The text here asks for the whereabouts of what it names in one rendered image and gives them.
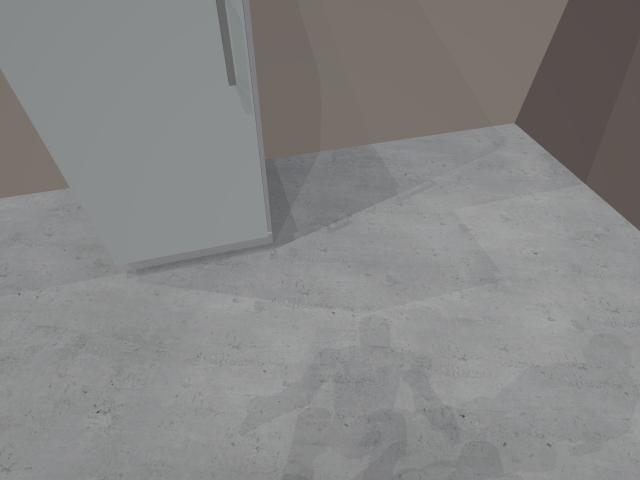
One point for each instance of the fridge door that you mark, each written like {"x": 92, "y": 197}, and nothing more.
{"x": 132, "y": 99}

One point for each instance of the handle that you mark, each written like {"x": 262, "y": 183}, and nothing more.
{"x": 221, "y": 8}

